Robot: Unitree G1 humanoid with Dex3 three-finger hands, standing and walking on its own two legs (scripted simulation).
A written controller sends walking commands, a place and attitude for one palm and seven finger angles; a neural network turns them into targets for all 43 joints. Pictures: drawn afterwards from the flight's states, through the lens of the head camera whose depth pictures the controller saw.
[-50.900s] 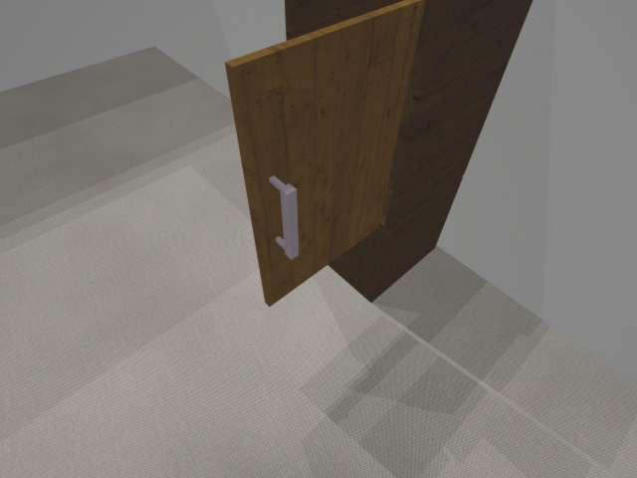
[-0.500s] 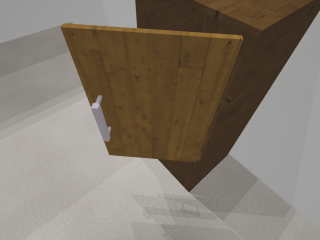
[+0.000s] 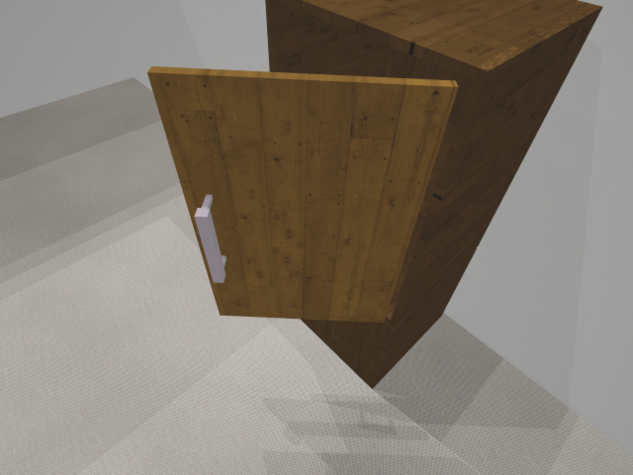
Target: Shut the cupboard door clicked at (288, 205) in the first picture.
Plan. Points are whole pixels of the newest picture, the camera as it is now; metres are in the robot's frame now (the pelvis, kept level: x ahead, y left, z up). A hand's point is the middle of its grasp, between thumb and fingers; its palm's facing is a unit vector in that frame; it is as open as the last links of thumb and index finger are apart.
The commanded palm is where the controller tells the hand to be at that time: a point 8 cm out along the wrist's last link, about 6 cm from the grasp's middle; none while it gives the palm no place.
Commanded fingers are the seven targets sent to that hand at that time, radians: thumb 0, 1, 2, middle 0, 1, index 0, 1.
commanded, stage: come to a stop and stand still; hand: left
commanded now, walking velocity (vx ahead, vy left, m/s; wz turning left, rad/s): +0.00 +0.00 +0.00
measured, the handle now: (214, 240) +0.50 +0.21 -0.04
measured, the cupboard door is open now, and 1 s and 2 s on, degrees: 44 44 44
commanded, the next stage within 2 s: look again from close up in 0.32 s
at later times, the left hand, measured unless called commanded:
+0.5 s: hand out of the picture -0.04 +0.19 -0.17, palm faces +0.00 -0.98 -0.22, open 7.4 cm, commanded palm none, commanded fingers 0.00 0.90 0.90 -0.20 -0.30 -0.20 -0.30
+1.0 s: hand out of the picture +0.00 +0.17 -0.17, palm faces +0.01 -0.98 -0.19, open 7.4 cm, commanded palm none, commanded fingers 0.00 0.90 0.90 -0.20 -0.30 -0.20 -0.30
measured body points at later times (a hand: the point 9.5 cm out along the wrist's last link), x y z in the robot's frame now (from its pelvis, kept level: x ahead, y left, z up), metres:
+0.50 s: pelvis -0.02 +0.00 +0.01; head -0.01 +0.01 +0.46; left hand -0.03 +0.24 -0.15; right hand -0.01 -0.24 -0.15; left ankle +0.00 +0.10 -0.73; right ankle +0.01 -0.13 -0.73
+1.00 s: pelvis -0.01 +0.00 +0.01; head -0.01 +0.01 +0.46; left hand +0.00 +0.22 -0.15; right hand +0.01 -0.23 -0.14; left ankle +0.00 +0.10 -0.73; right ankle +0.01 -0.13 -0.73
